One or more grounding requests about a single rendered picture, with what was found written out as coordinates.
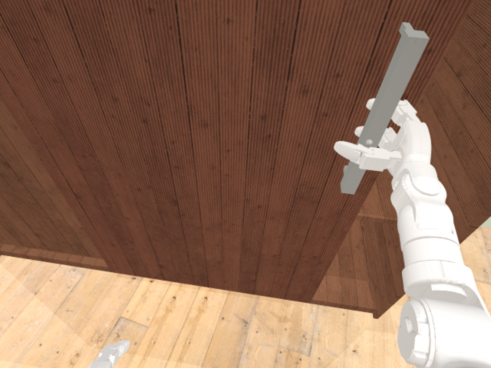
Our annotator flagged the robot right forearm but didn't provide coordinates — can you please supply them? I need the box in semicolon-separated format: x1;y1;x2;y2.
390;161;491;320

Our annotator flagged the left robot hand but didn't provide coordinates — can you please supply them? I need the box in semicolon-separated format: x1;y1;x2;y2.
88;340;130;368

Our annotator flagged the right robot upper arm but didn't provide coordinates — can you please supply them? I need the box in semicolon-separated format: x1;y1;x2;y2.
397;297;491;368

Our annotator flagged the handle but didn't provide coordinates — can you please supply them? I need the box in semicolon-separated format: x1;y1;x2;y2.
341;22;430;195

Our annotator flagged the right robot hand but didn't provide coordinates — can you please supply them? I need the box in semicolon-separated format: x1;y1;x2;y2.
334;98;431;177

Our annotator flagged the wardrobe door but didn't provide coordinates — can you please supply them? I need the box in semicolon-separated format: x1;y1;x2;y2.
0;98;103;259
0;0;473;304

